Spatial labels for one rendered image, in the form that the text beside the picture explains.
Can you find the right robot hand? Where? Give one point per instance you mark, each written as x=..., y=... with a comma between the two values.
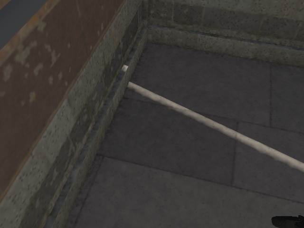
x=288, y=221

